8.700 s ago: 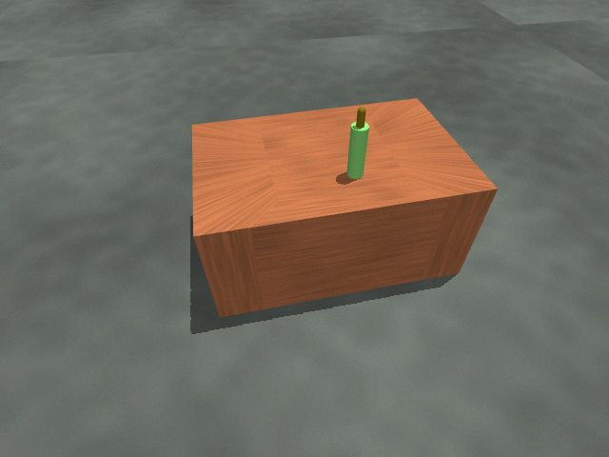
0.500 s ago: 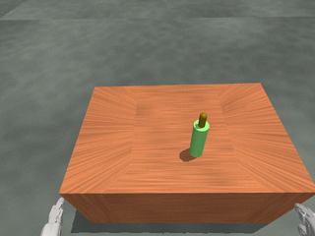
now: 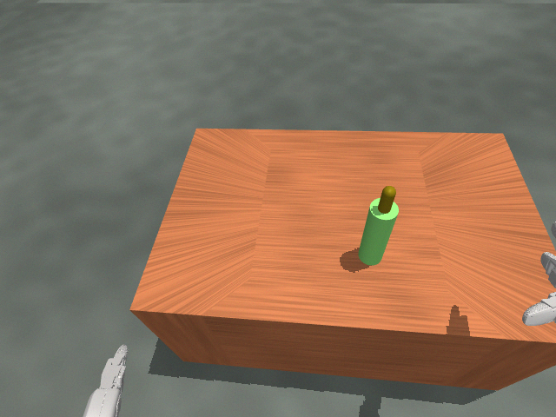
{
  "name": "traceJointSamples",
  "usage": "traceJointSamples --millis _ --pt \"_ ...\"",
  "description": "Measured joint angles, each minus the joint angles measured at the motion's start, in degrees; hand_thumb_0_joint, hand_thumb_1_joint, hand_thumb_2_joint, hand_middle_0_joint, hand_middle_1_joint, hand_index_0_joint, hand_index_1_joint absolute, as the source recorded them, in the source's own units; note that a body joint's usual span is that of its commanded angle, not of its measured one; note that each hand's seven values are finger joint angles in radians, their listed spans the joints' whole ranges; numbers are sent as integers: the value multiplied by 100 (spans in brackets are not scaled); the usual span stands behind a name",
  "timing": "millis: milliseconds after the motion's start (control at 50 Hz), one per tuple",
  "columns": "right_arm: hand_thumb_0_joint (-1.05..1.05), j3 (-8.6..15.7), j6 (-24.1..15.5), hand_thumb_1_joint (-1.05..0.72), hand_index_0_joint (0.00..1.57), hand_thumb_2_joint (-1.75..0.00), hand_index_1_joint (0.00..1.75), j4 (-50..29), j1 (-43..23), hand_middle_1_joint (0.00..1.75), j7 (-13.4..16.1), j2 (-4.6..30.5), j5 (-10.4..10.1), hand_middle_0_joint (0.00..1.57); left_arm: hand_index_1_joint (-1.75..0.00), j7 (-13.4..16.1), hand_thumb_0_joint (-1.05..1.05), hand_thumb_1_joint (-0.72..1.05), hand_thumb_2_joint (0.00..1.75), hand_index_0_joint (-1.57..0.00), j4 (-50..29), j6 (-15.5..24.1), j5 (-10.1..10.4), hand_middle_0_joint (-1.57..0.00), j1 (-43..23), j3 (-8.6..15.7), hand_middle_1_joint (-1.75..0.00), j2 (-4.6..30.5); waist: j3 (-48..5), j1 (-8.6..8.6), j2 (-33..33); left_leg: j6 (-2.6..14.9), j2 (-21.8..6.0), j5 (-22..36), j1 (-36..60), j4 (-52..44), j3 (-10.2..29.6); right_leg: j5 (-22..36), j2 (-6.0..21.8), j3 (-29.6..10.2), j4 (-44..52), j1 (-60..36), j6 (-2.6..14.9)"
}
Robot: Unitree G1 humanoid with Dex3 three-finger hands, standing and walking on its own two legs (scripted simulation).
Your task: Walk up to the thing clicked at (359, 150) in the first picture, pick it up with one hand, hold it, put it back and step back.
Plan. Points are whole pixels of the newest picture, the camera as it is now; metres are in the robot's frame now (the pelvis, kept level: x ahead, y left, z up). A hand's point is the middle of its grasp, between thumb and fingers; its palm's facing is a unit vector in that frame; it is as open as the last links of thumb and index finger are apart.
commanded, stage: go down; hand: right
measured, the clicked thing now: (378, 226) +0.55 -0.15 -0.16
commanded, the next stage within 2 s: approach in 1.02 s
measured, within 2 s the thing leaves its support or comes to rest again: neither
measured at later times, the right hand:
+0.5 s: hand (544, 222) +0.41 -0.33 +0.05, palm faces +0.14 +0.99 -0.05, open 17.6 cm
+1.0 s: hand (550, 201) +0.44 -0.34 +0.07, palm faces +0.14 +0.99 -0.02, open 17.7 cm
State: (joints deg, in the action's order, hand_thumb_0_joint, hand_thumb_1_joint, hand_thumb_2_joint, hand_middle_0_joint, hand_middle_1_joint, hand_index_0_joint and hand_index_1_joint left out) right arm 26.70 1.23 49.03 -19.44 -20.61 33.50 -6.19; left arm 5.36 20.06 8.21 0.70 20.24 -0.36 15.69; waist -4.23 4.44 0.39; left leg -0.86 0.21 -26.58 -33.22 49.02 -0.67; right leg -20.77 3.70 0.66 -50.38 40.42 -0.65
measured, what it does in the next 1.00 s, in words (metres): stands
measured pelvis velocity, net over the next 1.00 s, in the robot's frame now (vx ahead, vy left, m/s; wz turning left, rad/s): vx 0.00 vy -0.01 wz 0.01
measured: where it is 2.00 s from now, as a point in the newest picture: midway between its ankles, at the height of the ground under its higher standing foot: outside the picture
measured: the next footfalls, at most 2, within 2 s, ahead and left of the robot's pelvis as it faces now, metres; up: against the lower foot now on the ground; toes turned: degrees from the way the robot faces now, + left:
none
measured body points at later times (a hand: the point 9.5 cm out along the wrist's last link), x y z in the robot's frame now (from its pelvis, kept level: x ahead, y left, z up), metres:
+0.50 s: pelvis +0.00 -0.01 -0.01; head +0.09 -0.04 +0.44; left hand +0.15 +0.26 -0.04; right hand +0.40 -0.38 +0.06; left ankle -0.02 +0.13 -0.69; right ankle +0.04 -0.13 -0.69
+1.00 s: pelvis +0.00 -0.01 -0.01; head +0.09 -0.06 +0.43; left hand +0.15 +0.25 -0.05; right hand +0.42 -0.39 +0.07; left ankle -0.02 +0.13 -0.69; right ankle +0.04 -0.13 -0.69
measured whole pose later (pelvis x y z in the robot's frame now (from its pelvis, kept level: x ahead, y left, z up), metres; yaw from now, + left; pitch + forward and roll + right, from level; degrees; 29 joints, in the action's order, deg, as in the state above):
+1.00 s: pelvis +0.00 -0.01 -0.01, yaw +0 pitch +17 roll +4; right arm 30.9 -13.6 67.5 -40.3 -26.5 43.8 -6.8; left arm 2.1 19.3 5.9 0.1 17.5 -1.6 15.1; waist -6.7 8.2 1.5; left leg -1.5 1.0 -26.5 -40.3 50.1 -1.5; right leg -22.0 4.3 -0.5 -54.3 49.1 0.0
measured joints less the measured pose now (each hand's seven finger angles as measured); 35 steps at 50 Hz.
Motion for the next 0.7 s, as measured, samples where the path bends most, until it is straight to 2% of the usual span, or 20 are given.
traceJointSamples --millis 140,240,420,700 --pt "-1 106 -595 59 6 0 4 623 -605 4 -201 240 -6 6 -6 -28 -1 -53 5 -6 66 14 -29 -6 -154 4 -5 19 -54 32 103 6 11 9 -164 32 -33 8 6 -38 -52 186 -4" --pt "-1 165 -838 59 6 0 4 930 -970 4 -313 428 8 6 -5 -99 -1 -53 5 -5 138 -40 -54 -5 -232 -27 -5 -18 -89 102 107 2 26 17 -326 65 -60 6 17 -71 -118 373 2" --pt "-1 303 -1068 57 7 0 3 1343 -1398 4 -442 673 -41 7 -6 -178 -1 -52 5 -6 -76 -133 -19 -5 -167 -63 -5 -12 -140 212 98 -21 48 32 -473 56 -40 -25 40 -58 -173 539 26" --pt "-1 451 -1242 57 7 0 3 1427 -1634 4 -522 796 -19 7 -6 -269 -1 -52 6 -5 -154 -288 -34 -5 -198 -129 -5 -47 -216 272 95 -50 69 15 -602 67 -39 -97 60 -66 -281 711 50"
